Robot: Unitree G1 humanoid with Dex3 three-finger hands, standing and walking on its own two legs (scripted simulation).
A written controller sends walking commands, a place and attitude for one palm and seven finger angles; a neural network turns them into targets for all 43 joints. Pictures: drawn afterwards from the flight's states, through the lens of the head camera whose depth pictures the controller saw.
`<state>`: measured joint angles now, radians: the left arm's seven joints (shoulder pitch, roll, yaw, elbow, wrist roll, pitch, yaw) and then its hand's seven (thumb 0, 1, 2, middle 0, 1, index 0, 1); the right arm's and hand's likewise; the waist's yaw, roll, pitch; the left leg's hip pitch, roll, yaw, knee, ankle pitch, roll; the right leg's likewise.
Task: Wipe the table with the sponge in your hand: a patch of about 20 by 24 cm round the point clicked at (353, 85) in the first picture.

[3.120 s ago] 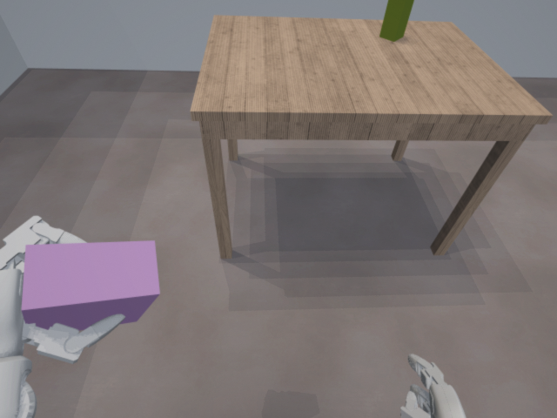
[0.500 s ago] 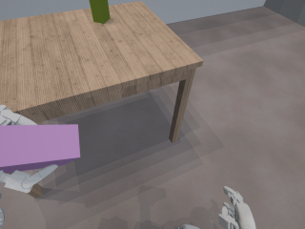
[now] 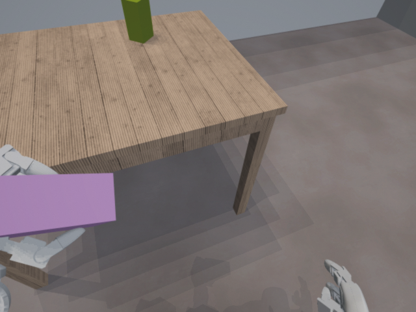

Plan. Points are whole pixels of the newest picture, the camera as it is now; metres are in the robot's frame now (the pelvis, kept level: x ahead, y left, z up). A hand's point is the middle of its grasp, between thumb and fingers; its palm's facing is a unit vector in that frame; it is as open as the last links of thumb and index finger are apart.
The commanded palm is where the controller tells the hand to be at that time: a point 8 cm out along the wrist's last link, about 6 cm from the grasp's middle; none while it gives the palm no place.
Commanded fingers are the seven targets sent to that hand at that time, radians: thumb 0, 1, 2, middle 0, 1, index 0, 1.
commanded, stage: take the last steps up to it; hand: left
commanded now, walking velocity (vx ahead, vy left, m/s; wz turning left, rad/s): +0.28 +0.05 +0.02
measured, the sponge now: (71, 205) +0.22 +0.20 +0.17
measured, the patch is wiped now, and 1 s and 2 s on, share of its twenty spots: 0.00 0.00 0.00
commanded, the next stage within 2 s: come to a stop and stand still in 0.62 s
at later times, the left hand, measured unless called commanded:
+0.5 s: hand (97, 149) +0.31 +0.20 +0.17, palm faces +0.40 -0.78 -0.48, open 10.2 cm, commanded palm +0.25 +0.24 +0.19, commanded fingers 0.00 0.10 1.30 -1.20 -1.60 -1.20 -1.60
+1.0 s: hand (109, 122) +0.36 +0.19 +0.18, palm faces +0.41 -0.79 -0.46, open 10.2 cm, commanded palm +0.31 +0.24 +0.19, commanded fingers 0.00 0.10 1.30 -1.20 -1.60 -1.20 -1.60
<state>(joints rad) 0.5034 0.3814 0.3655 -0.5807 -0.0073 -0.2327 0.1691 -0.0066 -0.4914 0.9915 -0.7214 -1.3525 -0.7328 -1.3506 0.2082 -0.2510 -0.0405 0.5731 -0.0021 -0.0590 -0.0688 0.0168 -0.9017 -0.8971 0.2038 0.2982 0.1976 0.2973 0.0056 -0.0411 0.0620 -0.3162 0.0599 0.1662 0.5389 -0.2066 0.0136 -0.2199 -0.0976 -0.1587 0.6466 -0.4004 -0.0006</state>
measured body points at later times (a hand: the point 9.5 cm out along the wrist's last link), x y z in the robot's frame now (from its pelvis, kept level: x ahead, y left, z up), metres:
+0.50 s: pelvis +0.10 -0.04 +0.01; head +0.14 -0.06 +0.46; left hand +0.29 +0.24 +0.20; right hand +0.26 -0.27 -0.10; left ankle +0.10 +0.10 -0.65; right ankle +0.10 -0.12 -0.73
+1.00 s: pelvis +0.16 -0.05 +0.01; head +0.18 -0.05 +0.45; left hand +0.34 +0.23 +0.21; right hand +0.34 -0.22 -0.09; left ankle +0.19 +0.09 -0.73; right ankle +0.19 -0.13 -0.73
